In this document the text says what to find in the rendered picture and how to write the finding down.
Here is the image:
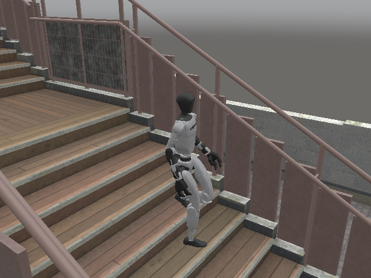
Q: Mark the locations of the stairs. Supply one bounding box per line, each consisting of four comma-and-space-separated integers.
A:
0, 113, 301, 278
0, 36, 45, 98

